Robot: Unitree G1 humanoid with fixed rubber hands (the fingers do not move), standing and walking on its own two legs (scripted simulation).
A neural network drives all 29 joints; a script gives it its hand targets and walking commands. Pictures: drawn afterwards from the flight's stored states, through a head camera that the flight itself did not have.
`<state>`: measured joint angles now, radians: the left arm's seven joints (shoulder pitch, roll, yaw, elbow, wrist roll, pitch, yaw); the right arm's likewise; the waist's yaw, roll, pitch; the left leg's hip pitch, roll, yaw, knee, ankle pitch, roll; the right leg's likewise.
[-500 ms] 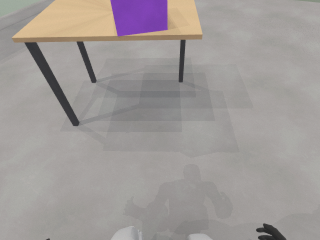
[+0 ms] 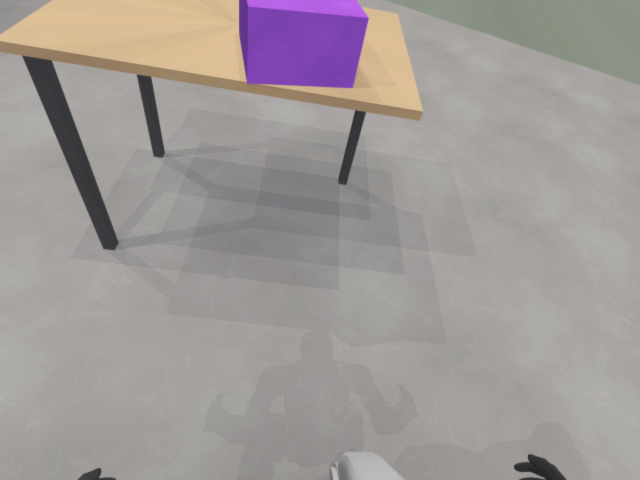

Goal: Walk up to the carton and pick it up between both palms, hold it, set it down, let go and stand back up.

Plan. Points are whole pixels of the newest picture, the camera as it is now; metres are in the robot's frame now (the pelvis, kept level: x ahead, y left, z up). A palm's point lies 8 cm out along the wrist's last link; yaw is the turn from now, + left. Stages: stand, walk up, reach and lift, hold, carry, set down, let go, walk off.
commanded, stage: walk up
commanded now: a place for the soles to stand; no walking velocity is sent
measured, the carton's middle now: (296, 27) +1.08 +0.04 +0.09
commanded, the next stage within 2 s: none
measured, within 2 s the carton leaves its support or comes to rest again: neither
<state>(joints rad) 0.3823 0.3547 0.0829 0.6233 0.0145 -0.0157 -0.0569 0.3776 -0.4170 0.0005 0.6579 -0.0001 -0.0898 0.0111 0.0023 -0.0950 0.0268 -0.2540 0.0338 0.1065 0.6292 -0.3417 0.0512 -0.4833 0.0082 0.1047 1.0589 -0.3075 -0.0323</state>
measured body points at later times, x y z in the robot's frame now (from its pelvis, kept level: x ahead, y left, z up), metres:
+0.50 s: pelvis +0.09 -0.05 -0.02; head +0.08 -0.08 +0.43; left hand +0.20 +0.25 -0.08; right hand +0.15 -0.35 -0.13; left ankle +0.13 +0.06 -0.70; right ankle +0.13 -0.17 -0.73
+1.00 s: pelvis +0.19 -0.02 -0.01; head +0.20 +0.02 +0.44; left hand +0.31 +0.26 -0.12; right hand +0.25 -0.35 -0.06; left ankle +0.19 +0.07 -0.73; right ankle +0.21 -0.18 -0.68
